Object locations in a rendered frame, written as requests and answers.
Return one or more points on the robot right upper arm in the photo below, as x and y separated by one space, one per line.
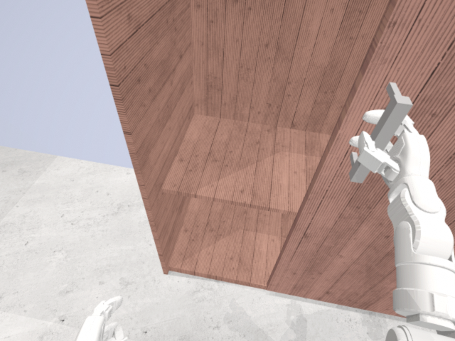
405 333

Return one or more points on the wardrobe door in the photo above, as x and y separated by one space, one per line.
340 248

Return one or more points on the right robot forearm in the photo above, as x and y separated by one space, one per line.
424 256

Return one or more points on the handle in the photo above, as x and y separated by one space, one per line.
386 127

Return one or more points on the robot right hand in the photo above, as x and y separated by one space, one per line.
409 156

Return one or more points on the robot left hand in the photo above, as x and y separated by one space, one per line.
94 329

